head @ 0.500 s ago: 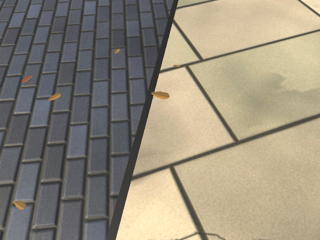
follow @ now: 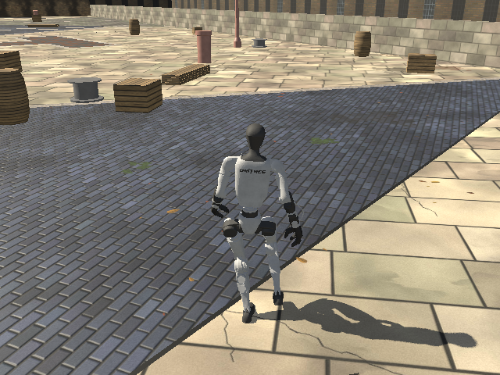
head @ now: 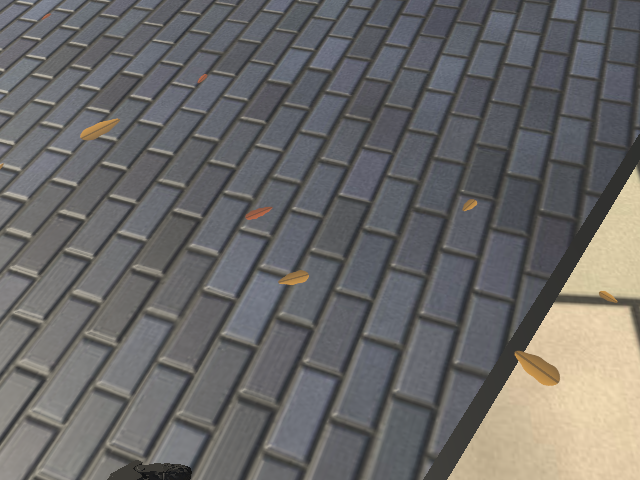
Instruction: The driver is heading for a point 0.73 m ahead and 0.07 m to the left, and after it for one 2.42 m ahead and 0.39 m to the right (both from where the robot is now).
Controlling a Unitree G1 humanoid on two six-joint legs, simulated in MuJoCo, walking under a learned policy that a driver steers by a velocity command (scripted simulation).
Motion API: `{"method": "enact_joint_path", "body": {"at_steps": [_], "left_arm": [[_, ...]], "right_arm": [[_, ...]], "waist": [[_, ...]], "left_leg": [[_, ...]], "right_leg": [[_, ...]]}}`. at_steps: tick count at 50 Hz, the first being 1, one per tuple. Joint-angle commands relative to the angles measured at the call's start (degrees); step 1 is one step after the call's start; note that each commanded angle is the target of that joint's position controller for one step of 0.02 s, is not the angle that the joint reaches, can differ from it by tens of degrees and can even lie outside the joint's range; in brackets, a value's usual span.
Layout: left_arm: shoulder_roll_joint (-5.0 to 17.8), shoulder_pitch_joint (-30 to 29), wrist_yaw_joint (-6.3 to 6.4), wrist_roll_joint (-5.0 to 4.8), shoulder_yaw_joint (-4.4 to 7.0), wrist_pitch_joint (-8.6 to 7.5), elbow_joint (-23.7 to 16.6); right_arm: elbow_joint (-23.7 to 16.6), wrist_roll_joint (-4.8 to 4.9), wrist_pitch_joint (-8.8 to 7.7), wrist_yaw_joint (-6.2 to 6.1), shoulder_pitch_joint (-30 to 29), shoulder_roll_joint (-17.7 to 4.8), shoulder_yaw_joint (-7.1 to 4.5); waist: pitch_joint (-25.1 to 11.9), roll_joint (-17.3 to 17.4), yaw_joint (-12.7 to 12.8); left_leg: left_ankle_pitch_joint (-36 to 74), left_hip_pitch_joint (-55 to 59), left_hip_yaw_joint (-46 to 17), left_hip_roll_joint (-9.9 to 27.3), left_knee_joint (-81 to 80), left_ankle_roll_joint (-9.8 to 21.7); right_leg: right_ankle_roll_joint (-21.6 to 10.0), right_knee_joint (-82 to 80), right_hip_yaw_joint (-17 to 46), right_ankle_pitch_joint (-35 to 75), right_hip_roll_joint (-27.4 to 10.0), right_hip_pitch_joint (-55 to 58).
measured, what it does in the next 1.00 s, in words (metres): walks ahead, turning left: right foot, then left foot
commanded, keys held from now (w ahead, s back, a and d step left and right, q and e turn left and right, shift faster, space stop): w+q+shift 0.44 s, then w+shift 0.14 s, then shift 0.36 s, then e+shift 0.06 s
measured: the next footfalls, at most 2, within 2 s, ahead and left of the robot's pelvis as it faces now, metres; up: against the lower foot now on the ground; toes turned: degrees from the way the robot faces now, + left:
right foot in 0.20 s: +0.40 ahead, -0.21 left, +0.00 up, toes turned +14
left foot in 0.64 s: +0.69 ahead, +0.15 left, +0.00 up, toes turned +33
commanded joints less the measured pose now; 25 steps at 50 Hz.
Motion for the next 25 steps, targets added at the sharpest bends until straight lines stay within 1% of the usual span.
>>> {"method": "enact_joint_path", "body": {"at_steps": [1,2,3,4,5,6,7,8,9,10,11,12,13,14,15,16,17,18,19,20,21,22,23,24,25], "left_arm": [[6.71,-1.92,-0.8,-0.54,1.3,1.01,-5.51],[5.75,-3.05,-1.29,-1.37,0.93,0.91,-5.53],[5.7,-3.52,-1.52,-2.17,0.94,0.9,-4.97],[6.38,-4.11,-1.48,-2.68,1.11,0.89,-4.64],[7.32,-5.18,-1.31,-2.87,1.37,0.82,-4.75],[8.42,-5.55,-1.04,-2.81,1.7,0.68,-4.74],[10.03,-4.02,-0.64,-2.66,2.36,0.46,-4.15],[12.28,1.56,-0.03,-2.6,3.43,0.1,-2.62],[14.65,12.21,0.77,-2.25,4.76,-0.3,-0.4],[19.02,25.07,2.05,-0.87,6.54,-0.69,1.25],[23.42,21.54,1.93,0.36,7.28,-0.53,0.84],[19.13,14.52,1.65,-0.17,7.43,0.08,-0.12],[13.92,10.93,1.46,-0.81,6.21,0.35,-0.22],[11.42,10.51,1.1,-0.94,5.63,0.42,1.23],[10.94,11.75,1.08,-1.08,5.39,0.15,3.25],[10.07,12.91,0.91,-1.28,5.18,-0.27,5.12],[8.69,13.88,0.38,-1.89,4.88,-0.86,6.78],[7.96,14.12,-0.08,-2.36,4.74,-1.42,7.71],[7.26,14.48,-0.41,-2.63,4.61,-1.69,8.72],[8.92,13.24,-0.49,-2.42,4.85,-2.34,8.68],[8.82,11.68,-0.48,-2.38,4.87,-2.73,9.13],[9.13,11.3,-0.44,-2.23,4.9,-2.96,9.67],[9.45,11.98,-0.44,-2.07,4.96,-2.96,10.31],[9.78,14.27,-0.31,-2.16,4.95,-2.99,11.58],[9.94,17.15,-0.27,-2.16,4.91,-2.87,12.98]], "right_arm": [[-6.86,0.11,-3.38,-0.06,-9.6,-7.84,-2.02],[-6.76,0.31,-3.44,0.21,-9.91,-7.91,-2.21],[-6.41,0.7,-3.44,0.62,-9.16,-8.55,-2.53],[-5.99,0.89,-3.35,0.92,-7.69,-9.17,-2.82],[-5.58,0.98,-3.14,1.07,-6.05,-9.58,-3.05],[-5.27,0.93,-2.86,0.97,-4.69,-9.74,-3.26],[-5.04,0.65,-2.59,0.81,-3.85,-10.36,-3.5],[-4.85,0.25,-2.41,0.9,-4.06,-11.81,-3.79],[-5.15,0.2,-2.63,1.23,-6.12,-12.25,-3.75],[-6.99,0.4,-3.58,1.18,-7.8,-6.08,-2.05],[-11.16,2.62,-3.74,1.33,-2.83,0.72,-0.03],[-9.85,0.73,-2.64,0.6,-5.77,-3.2,0.14],[-9.64,-0.66,-1.91,1.05,-10.47,-5.11,-0.33],[-9.9,-1.1,-1.3,1.87,-13.0,-4.85,-0.39],[-11.11,-1.54,-0.66,2.85,-15.28,-3.76,-0.23],[-11.78,-1.51,0.27,3.74,-15.59,-2.29,0.19],[-12.84,-1.37,1.04,4.27,-16.45,-0.87,0.61],[-13.97,-1.29,1.56,4.55,-17.83,-0.29,0.93],[-14.83,-1.33,1.77,4.67,-19.73,-0.03,1.16],[-16.78,-1.42,1.97,4.89,-20.98,-0.09,1.47],[-17.41,-1.29,2.16,4.97,-22.53,-0.85,1.44],[-17.87,-1.19,2.28,5.11,-24.01,-1.25,1.49],[-18.06,-1.13,2.27,5.36,-25.65,-1.49,1.69],[-18.64,-1.36,1.96,5.85,-28.14,-0.98,2.11],[-18.41,-1.36,1.58,6.16,-29.77,-0.2,2.53]], "waist": [[4.51,-5.69,4.56],[3.35,-4.06,3.88],[1.74,-2.87,2.76],[0.53,-1.62,1.45],[-0.03,-0.66,0.16],[-0.38,-0.11,-0.4],[-1.92,-0.03,0.08],[-6.02,-1.17,3.15],[-11.44,-2.37,9.59],[-19.16,-7.65,14.4],[-26.73,-27.62,7.23],[-18.5,-18.88,6.56],[-10.83,-10.79,6.87],[-5.73,-5.36,6.31],[-3.07,-5.52,5.59],[-0.95,-6.85,4.51],[0.13,-7.36,3.51],[0.74,-7.26,2.78],[1.11,-6.27,2.65],[1.36,-8.63,1.23],[2.85,-7.61,0.31],[4.05,-7.03,-0.12],[5.43,-5.2,0.1],[6.91,-3.92,1.03],[7.49,-2.89,2.4]], "left_leg": [[9.28,-19.86,-19.78,13.87,-18.58,7.82],[11.33,-22.01,-17.61,11.96,-18.13,5.92],[13.72,-21.29,-17.3,11.69,-17.43,4.7],[16.31,-17.52,-18.15,12.33,-16.35,3.93],[18.97,-12.44,-19.35,13.11,-14.36,3.17],[21.7,-7.34,-20.68,13.65,-11.32,2.12],[28.03,-2.71,-21.4,13.7,-6.18,0.95],[34.64,-0.32,-20.59,13.06,3.08,-0.52],[35.13,-4.24,-18.5,11.24,17.27,-2.21],[17.78,-13.17,-13.9,8.6,37.32,-3.0],[-13.56,-28.32,-7.23,3.69,52.39,-4.93],[-7.58,-36.07,-4.5,9.96,57.11,-4.36],[-3.14,-37.08,-3.18,13.28,55.29,-4.46],[-1.21,-35.82,-2.49,15.4,52.62,-4.8],[-1.23,-34.95,-2.93,16.99,50.84,-5.07],[-1.56,-34.56,-2.77,17.88,50.62,-5.56],[-1.01,-35.35,-2.68,18.65,50.05,-5.64],[0.28,-36.35,-2.48,19.11,49.51,-5.79],[2.49,-36.09,-1.68,18.94,48.16,-5.77],[5.37,-35.74,-1.86,19.61,45.93,-6.04],[8.26,-35.41,-1.31,19.78,43.29,-6.34],[10.81,-34.63,0.06,19.5,39.46,-6.23],[12.62,-32.98,1.76,18.74,34.07,-5.8],[14.09,-30.55,4.26,18.03,27.45,-4.85],[14.28,-27.47,7.66,16.18,22.82,-3.59]], "right_leg": [[0.95,-17.61,-4.1,12.07,-1.2,10.72],[0.55,-23.61,-4.82,20.6,0.11,17.06],[0.18,-27.2,-5.51,26.23,1.68,21.59],[-0.21,-29.95,-5.8,28.21,2.78,22.78],[-0.6,-33.07,-5.71,27.73,3.59,22.34],[-0.9,-36.69,-5.14,25.77,4.42,22.18],[-1.29,-39.29,-5.22,21.7,6.14,23.87],[-1.92,-40.6,-6.02,16.66,8.17,30.26],[-2.83,-40.27,-5.92,13.07,7.07,42.9],[-4.92,-40.77,5.88,-6.01,-5.22,56.79],[-10.27,-55.49,41.16,-20.26,-21.65,64.58],[-11.86,-58.3,44.32,-29.71,-20.03,57.13],[-11.06,-56.4,32.89,-24.33,-16.78,50.0],[-9.96,-55.99,23.32,-12.88,-14.11,43.31],[-8.83,-56.4,15.98,-5.29,-11.86,39.17],[-8.02,-57.34,10.82,-0.65,-10.78,36.09],[-7.09,-58.3,7.08,3.56,-10.14,35.02],[-6.86,-59.25,3.48,8.83,-9.99,34.42],[-5.92,-60.11,-1.98,14.46,-8.4,33.7],[-6.7,-61.41,-3.29,18.2,-9.95,31.9],[-6.44,-63.0,-7.25,21.34,-9.09,30.66],[-6.05,-64.1,-11.15,23.69,-7.78,30.28],[-5.97,-65.74,-14.29,25.6,-6.36,30.09],[-5.73,-67.2,-16.61,28.35,-5.42,30.23],[-5.43,-67.89,-18.66,34.77,-4.24,31.48]]}}
Keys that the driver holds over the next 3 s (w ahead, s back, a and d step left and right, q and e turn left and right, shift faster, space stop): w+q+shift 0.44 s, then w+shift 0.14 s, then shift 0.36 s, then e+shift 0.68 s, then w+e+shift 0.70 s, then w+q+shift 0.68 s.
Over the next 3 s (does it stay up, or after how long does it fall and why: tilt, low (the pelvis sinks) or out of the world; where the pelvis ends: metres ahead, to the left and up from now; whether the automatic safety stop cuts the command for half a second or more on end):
stays up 1.61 -0.30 0.01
